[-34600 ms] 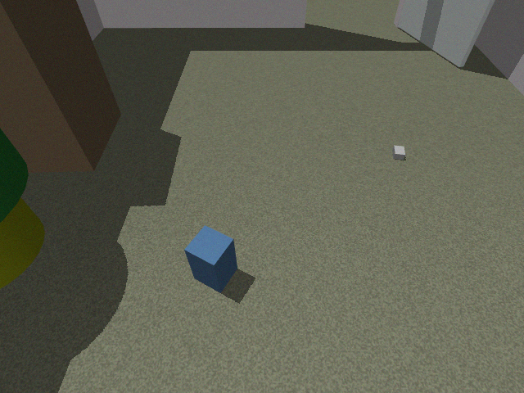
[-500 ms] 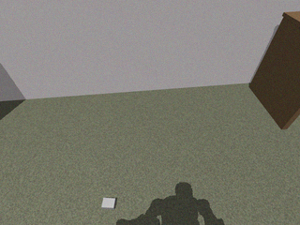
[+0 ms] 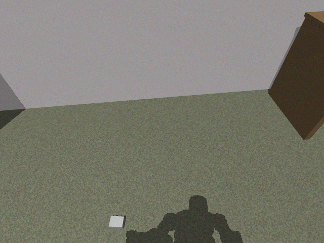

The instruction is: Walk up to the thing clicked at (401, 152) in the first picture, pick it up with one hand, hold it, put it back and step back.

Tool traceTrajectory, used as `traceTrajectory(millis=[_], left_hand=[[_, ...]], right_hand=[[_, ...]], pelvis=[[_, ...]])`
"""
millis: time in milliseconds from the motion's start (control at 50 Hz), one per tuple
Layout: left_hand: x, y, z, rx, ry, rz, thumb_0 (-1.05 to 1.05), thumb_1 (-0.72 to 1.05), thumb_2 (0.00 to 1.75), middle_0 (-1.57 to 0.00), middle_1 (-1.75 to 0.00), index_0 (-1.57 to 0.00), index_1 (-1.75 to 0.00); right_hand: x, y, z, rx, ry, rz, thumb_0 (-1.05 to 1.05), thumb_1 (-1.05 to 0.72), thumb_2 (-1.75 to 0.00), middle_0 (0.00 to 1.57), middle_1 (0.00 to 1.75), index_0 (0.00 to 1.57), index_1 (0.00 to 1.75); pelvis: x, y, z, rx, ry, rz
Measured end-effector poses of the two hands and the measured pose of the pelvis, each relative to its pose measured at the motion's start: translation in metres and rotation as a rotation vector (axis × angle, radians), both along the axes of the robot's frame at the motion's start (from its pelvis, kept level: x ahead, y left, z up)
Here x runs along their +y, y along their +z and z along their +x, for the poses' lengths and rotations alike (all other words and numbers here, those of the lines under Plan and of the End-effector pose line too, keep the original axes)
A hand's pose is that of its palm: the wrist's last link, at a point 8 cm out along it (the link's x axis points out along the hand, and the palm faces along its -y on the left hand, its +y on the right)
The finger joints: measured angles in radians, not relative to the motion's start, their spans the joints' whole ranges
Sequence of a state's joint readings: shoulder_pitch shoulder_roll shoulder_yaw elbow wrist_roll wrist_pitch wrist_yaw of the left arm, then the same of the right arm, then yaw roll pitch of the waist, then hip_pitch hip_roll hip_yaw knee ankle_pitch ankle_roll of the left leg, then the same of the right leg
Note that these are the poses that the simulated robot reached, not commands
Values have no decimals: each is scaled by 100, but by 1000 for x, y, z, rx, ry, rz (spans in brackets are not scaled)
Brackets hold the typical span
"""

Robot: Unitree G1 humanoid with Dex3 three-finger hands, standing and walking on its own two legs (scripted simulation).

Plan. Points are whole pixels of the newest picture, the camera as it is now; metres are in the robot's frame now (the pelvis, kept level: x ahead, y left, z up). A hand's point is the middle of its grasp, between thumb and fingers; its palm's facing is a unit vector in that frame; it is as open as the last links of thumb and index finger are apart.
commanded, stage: stand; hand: left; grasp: from above
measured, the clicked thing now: (117, 222) +0.39 +0.29 -0.76
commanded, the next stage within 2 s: step back in 0.72 s
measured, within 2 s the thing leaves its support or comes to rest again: neither
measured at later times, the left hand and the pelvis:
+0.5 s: hand out of the picture +0.07 +0.24 -0.16, palm faces +0.00 -0.94 -0.34, open 7.3 cm; pelvis +0.00 +0.00 +0.00, yaw +0 degrees
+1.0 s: hand out of the picture +0.07 +0.27 -0.17, palm faces -0.03 -0.91 -0.41, open 7.3 cm; pelvis -0.05 -0.01 -0.02, yaw -1 degrees
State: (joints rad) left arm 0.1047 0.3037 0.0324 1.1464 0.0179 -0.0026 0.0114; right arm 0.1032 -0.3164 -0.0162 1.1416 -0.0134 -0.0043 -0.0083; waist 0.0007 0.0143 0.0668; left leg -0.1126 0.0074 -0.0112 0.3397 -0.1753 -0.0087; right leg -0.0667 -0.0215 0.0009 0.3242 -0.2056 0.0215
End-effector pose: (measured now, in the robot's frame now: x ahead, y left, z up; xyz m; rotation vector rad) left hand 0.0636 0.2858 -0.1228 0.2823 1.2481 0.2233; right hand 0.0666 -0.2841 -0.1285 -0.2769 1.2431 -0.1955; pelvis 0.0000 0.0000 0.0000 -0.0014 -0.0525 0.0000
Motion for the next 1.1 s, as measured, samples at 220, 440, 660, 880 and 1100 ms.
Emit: traceTrajectory(millis=[220, 440, 660, 880, 1100], left_hand=[[4, 2, 0, -3, -6, 9, 0, 90, 90, -21, -30, -21, -30], [2, 2, -1, 6, -13, 6, 0, 90, 90, -21, -30, -21, -30], [1, 3, 2, -2, -22, 9, 0, 90, 90, -21, -30, -21, -30], [16, 0, 6, -30, -31, 50, 0, 90, 90, -21, -30, -21, -30], [19, -7, -17, -64, -74, 100, 0, 91, 90, -20, -30, -21, -30]], right_hand=[[-8, 4, 3, -9, 4, -14, 1, -91, -90, 21, 30, 20, 30], [-11, 4, -1, 5, 2, -13, 1, -91, -90, 21, 30, 20, 30], [-13, 3, -3, 10, 4, -10, 1, -91, -90, 21, 30, 20, 30], [-27, 0, -4, -11, -16, -31, 1, -91, -90, 21, 30, 20, 30], [-49, -13, -29, -64, 13, -59, 1, -91, -90, 21, 30, 20, 30]], pelvis=[[-1, 0, -1, 0, 0, 0], [-4, 0, 0, 3, -2, 0], [-5, 0, 0, 5, -2, 1], [-6, -10, -22, 20, -5, -2], [-18, -31, -67, 17, -21, 5]])
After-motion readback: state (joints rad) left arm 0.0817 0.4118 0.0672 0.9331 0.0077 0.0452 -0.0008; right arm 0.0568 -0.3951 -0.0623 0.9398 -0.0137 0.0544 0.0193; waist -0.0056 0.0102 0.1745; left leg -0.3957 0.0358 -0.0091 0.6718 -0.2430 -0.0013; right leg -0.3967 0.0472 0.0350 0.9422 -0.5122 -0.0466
